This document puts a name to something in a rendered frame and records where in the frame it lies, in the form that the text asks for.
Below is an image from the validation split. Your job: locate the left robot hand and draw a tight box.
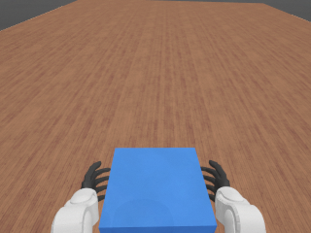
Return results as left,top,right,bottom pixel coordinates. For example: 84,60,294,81
81,161,111,202

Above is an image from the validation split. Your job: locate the right robot forearm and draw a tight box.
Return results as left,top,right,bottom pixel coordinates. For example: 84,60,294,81
215,186,266,233

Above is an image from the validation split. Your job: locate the right robot hand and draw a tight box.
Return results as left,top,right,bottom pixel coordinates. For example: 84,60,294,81
200,160,230,202

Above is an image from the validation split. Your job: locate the carton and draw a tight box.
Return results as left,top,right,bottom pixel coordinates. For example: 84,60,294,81
98,148,218,233

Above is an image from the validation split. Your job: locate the left robot forearm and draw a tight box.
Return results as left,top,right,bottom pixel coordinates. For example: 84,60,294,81
51,188,99,233

